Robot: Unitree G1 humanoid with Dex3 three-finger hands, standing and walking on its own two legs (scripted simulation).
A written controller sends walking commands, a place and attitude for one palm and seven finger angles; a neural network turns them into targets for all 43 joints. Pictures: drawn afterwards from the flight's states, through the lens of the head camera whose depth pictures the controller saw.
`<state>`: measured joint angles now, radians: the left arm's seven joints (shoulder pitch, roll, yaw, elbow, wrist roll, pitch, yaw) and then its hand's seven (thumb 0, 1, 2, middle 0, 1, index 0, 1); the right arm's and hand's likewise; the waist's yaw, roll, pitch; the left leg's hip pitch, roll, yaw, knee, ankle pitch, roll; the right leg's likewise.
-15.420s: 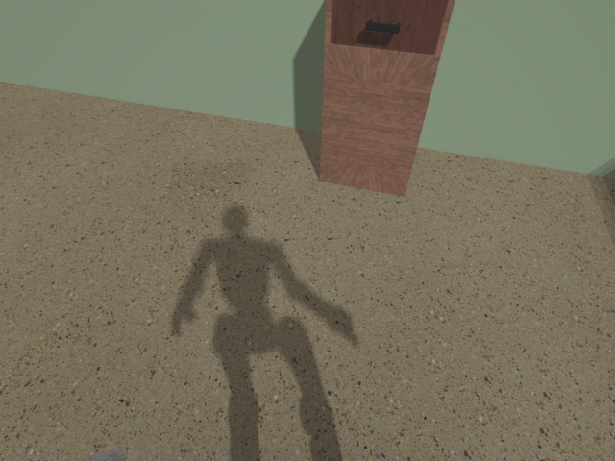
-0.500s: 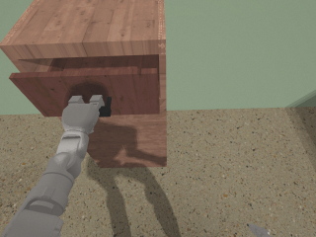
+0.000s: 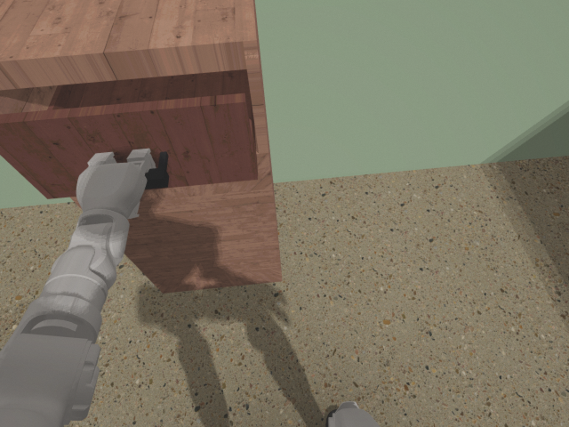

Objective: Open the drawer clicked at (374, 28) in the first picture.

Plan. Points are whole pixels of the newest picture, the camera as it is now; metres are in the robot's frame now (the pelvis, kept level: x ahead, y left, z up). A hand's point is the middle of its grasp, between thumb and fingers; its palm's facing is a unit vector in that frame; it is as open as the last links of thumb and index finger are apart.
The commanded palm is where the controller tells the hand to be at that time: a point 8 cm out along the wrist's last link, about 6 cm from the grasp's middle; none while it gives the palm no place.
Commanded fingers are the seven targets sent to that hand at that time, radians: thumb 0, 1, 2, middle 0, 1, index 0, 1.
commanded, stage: pull the drawer open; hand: left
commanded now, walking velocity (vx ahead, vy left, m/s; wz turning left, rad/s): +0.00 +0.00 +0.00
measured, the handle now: (131, 170) +0.50 +0.24 +0.04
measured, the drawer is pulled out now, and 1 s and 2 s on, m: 0.07 0.15 0.30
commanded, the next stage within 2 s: open the thumb to release the handle in 1.92 s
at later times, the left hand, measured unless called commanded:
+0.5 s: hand (125, 236) +0.39 +0.23 +0.02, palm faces +0.03 -0.05 -1.00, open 5.8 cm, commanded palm +0.33 +0.24 +0.08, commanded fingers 0.00 0.90 0.90 -0.40 -1.35 -0.40 -1.35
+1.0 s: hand (122, 250) +0.36 +0.23 +0.02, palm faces -0.03 -0.02 -1.00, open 5.7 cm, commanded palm +0.33 +0.24 +0.08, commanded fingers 0.00 0.90 0.90 -0.40 -1.35 -0.40 -1.35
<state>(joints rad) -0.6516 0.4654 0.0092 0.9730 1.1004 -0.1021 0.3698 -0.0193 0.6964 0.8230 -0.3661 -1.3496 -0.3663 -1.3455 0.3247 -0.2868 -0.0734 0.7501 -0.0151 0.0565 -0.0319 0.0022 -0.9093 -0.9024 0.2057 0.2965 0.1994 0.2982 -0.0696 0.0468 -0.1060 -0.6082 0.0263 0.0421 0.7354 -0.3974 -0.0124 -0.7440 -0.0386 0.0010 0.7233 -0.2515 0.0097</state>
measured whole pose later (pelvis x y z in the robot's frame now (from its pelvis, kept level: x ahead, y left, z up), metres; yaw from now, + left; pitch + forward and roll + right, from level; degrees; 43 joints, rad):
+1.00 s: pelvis +0.03 -0.01 +0.01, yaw +2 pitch +10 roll +1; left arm -0.24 0.35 -0.09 0.50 1.08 -0.01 0.31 0.01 0.70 0.82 -0.34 -1.35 -0.40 -1.34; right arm 0.14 -0.23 -0.03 0.67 -0.02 0.05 -0.05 0.00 -0.91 -0.90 0.21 0.30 0.20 0.30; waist 0.05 0.06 -0.09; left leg -0.40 0.03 0.01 0.64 -0.41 -0.03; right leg -0.54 -0.04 -0.04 0.67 -0.30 0.00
